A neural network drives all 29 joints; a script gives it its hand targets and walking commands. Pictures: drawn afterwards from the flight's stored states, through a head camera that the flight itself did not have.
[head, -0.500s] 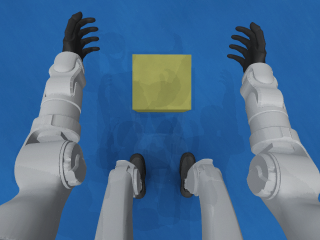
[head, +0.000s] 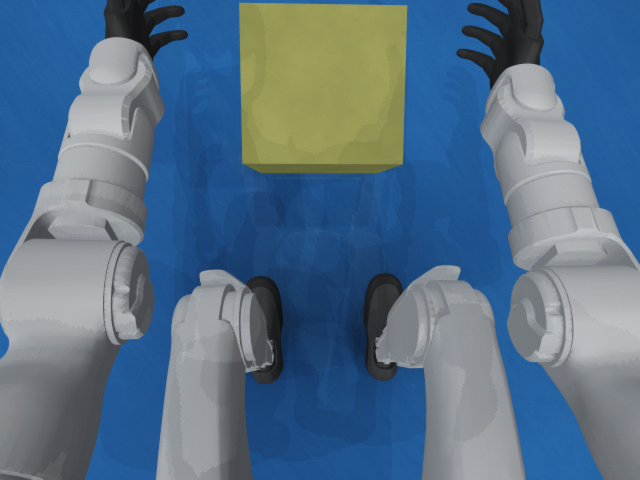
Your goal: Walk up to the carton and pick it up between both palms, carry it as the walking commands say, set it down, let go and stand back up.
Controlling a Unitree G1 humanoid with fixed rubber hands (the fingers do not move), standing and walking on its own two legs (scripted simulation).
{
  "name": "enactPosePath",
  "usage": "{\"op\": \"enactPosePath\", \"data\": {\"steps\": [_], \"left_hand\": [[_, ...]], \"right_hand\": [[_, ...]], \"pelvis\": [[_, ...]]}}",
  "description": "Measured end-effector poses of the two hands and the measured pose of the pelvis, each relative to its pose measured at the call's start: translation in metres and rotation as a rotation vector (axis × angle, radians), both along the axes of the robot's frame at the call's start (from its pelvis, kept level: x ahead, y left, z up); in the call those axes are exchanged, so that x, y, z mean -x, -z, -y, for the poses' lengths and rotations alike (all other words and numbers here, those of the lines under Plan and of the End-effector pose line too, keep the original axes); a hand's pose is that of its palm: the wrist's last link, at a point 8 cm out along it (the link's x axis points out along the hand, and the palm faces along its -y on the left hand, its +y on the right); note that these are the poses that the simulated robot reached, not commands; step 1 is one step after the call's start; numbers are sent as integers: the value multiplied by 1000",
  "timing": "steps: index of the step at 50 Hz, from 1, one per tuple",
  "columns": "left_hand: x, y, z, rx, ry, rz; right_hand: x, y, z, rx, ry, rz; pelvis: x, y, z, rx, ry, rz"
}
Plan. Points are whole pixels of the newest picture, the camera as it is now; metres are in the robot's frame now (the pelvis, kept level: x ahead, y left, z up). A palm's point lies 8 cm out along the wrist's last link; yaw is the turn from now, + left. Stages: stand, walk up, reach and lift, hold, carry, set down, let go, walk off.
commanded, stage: reach and lift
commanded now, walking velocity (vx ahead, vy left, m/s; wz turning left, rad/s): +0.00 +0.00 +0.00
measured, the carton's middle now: (320, 104) +0.54 +0.01 -0.36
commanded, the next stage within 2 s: none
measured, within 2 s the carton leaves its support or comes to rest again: neither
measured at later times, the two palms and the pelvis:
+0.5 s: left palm (184, 90) +0.53 +0.19 -0.27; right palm (456, 103) +0.52 -0.17 -0.27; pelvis -0.02 +0.00 -0.09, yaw +0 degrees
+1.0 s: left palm (195, 91) +0.54 +0.19 -0.29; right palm (449, 102) +0.53 -0.17 -0.29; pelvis -0.02 +0.00 -0.11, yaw -1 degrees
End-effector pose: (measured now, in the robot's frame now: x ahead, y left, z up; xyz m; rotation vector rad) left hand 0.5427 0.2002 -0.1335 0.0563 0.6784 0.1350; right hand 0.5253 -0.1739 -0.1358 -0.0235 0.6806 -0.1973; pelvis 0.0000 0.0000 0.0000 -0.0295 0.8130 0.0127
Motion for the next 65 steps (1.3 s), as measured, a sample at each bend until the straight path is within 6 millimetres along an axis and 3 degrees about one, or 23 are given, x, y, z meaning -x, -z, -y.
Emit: {"op": "enactPosePath", "data": {"steps": [19,32,36,51,65], "left_hand": [[7,111,4,-1,8,-44],[8,165,7,-1,19,-67],[6,171,7,-3,22,-60],[4,157,16,8,30,-61],[6,166,34,19,54,-54]], "right_hand": [[4,109,-4,-2,-11,-55],[-3,157,-1,3,-19,-82],[-8,160,0,7,-16,-71],[-2,155,-9,-13,-29,-79],[-6,158,-33,-25,-56,-71]], "pelvis": [[12,74,-4,-2,6,119],[17,108,-2,-5,11,189],[16,113,-1,-5,12,202],[15,108,-1,-5,15,191],[18,106,-1,-4,10,191]]}}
